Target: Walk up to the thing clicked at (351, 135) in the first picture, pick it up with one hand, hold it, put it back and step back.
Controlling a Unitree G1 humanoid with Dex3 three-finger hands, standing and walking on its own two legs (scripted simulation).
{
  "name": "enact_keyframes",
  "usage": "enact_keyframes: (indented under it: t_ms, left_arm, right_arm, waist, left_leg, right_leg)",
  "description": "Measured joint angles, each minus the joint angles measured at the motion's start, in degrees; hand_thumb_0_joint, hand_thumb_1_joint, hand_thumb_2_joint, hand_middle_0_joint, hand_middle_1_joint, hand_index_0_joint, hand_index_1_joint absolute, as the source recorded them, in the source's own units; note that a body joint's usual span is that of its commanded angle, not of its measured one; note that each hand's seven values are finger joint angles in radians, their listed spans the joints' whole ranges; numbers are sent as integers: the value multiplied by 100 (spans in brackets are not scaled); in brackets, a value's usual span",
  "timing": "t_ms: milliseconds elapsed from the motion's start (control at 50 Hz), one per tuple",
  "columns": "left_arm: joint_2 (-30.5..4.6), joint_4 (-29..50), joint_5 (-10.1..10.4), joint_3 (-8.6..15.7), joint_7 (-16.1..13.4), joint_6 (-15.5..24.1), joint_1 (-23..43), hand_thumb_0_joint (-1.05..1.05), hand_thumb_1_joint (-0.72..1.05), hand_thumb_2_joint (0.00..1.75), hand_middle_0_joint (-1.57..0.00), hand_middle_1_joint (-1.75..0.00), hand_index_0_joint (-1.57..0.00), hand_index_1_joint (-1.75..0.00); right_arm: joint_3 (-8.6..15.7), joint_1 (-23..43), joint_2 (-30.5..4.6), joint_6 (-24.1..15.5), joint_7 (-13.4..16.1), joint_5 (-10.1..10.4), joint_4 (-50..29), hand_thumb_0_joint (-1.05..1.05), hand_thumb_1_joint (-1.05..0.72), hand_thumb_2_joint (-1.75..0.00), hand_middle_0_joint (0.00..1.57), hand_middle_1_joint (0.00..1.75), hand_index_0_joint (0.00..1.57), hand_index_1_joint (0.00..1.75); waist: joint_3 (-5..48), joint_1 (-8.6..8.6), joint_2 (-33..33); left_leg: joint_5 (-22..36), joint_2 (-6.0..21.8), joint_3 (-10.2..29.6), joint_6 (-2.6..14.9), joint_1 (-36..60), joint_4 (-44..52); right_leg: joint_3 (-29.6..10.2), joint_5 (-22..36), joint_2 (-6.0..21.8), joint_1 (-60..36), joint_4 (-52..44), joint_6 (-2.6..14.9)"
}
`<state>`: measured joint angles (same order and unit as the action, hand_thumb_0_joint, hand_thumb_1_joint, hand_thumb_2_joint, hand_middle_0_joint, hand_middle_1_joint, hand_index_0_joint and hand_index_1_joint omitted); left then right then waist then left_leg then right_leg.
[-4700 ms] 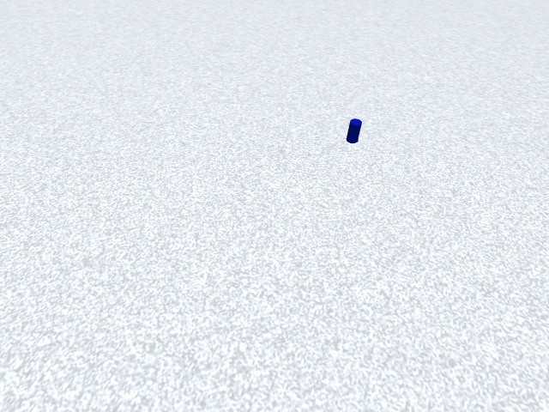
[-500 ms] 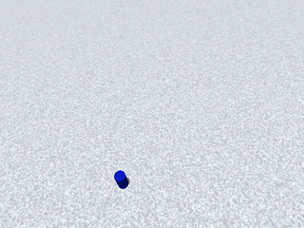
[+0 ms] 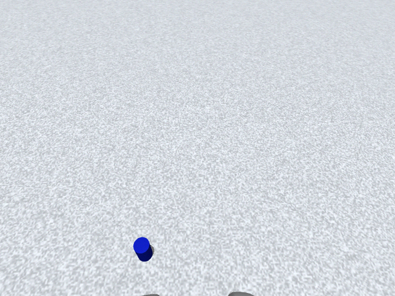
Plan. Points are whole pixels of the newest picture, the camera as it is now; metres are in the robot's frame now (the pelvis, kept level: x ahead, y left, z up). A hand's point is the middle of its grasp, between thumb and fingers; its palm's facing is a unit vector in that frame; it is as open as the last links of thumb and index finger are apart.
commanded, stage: walk up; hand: left
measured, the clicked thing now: (143, 249) +0.41 +0.23 -0.69
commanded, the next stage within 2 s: stand in 1.30 s
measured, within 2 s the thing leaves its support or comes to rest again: neither
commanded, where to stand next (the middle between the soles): +0.08 +0.01 m, yaw +1 degrees
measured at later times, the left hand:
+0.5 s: hand out of the picture +0.14 +0.25 -0.13, palm faces -0.01 -0.94 -0.34, open 7.4 cm
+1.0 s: hand out of the picture +0.11 +0.26 -0.13, palm faces +0.01 -0.94 -0.33, open 7.4 cm
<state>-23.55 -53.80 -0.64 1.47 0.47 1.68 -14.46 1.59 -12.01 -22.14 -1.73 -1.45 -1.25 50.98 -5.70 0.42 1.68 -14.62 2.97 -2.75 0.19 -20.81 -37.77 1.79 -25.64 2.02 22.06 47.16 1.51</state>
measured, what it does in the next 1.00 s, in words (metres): steps on the spot: right foot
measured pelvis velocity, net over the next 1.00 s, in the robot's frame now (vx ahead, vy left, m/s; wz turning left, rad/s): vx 0.05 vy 0.00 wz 0.02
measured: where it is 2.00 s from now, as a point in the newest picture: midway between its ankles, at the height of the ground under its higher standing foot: outside the picture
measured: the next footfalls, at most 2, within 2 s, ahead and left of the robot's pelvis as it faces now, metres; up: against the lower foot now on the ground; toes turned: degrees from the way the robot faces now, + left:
right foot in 0.04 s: +0.08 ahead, -0.13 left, +0.00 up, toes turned -2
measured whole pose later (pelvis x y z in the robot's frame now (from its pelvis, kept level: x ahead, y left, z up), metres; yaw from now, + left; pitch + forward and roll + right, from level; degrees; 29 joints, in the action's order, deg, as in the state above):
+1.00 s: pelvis +0.05 +0.00 +0.03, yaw +1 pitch -2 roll +0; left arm -20.0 -67.6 -0.4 0.7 0.8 0.2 -4.8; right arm -0.5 -4.4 -20.3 -0.8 -0.4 -0.4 66.5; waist -2.8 -0.3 0.0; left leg -10.1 0.8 0.1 -0.5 -8.7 -20.6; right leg 3.4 -11.0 2.1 6.7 19.6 -1.1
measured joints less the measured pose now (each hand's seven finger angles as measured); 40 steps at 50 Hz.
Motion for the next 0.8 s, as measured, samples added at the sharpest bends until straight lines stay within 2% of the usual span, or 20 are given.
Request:
enact_keyframes:
  t_ms: [60, 120, 140, 160, 180, 200, 280, 500, 800]
  left_arm:
    - [66, -128, -69, 56, -31, 43, 4, 1, 90, 90, -20, -30, -21, -30]
    - [128, -251, -103, 23, -26, 16, 49, 1, 90, 90, -20, -30, -21, -30]
    - [153, -285, -88, 0, -23, -1, 87, 1, 90, 90, -20, -30, -21, -30]
    - [178, -314, -73, -26, -21, -16, 132, 1, 90, 90, -20, -30, -21, -30]
    - [193, -338, -57, -46, -17, -30, 190, 1, 90, 90, -20, -30, -21, -30]
    - [204, -365, -36, -63, -14, -45, 255, 1, 90, 90, -20, -30, -21, -30]
    - [257, -485, 30, -105, -2, -47, 523, 1, 90, 90, -20, -30, -21, -30]
    - [293, -871, 78, -145, 12, -78, 1150, 1, 90, 90, -20, -30, -21, -30]
    - [337, -1308, 26, -101, 50, -122, 1083, 1, 90, 90, -20, -30, -20, -30]
  right_arm:
    - [-12, 36, -97, 112, 40, 49, 86, 1, -90, -89, 21, 30, 21, 30]
    - [-25, 112, -64, 215, 93, 98, 301, 1, -90, -89, 20, 30, 21, 30]
    - [-34, 131, -65, 210, 94, 116, 364, 1, -90, -89, 20, 30, 21, 30]
    - [-42, 147, -70, 185, 95, 132, 425, 1, -90, -89, 20, 30, 21, 30]
    - [-47, 170, -61, 152, 99, 139, 492, 1, -90, -89, 20, 30, 21, 30]
    - [-55, 197, -39, 122, 103, 131, 563, 1, -90, -89, 20, 30, 21, 30]
    - [-154, 287, 47, 78, 71, 130, 835, 1, -90, -89, 20, 30, 21, 30]
    - [-257, 680, 173, 55, 78, 120, 1301, 1, -90, -89, 21, 30, 21, 30]
    - [-210, 804, 119, 64, 94, 83, 1532, 1, -90, -89, 20, 30, 21, 30]
  waist:
    - [18, -2, -178]
    - [79, -62, -241]
    - [85, -73, -258]
    - [91, -71, -283]
    - [78, -65, -288]
    - [61, -63, -270]
    - [100, -68, -275]
    - [236, -12, -148]
    - [295, -40, -154]
  left_leg:
    - [-247, 112, 60, -84, -85, -361]
    - [-914, -32, 223, 34, -89, -591]
    - [-959, -79, 239, 71, -30, -529]
    - [-754, -104, 239, 88, 62, -334]
    - [-321, -123, 230, 42, 142, -134]
    - [-163, -148, 212, -24, 204, -25]
    - [-152, -138, 230, -102, 384, 248]
    - [188, -171, 262, -85, 842, 1032]
    - [462, -198, 287, -81, 1130, 1651]
  right_leg:
    - [72, 785, -97, -270, -728, -57]
    - [55, 694, -99, -285, -681, -69]
    - [46, 684, -83, -309, -710, -76]
    - [50, 680, -69, -329, -738, -95]
    - [48, 674, -45, -353, -754, -118]
    - [34, 674, -14, -385, -780, -140]
    - [61, 812, -28, -615, -1158, -171]
    - [118, 1177, -18, -1120, -2003, -206]
    - [162, 1461, -9, -1444, -2667, -240]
